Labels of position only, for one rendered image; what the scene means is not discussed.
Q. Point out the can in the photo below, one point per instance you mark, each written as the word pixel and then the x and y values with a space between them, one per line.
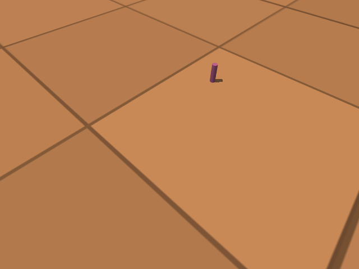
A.
pixel 213 72

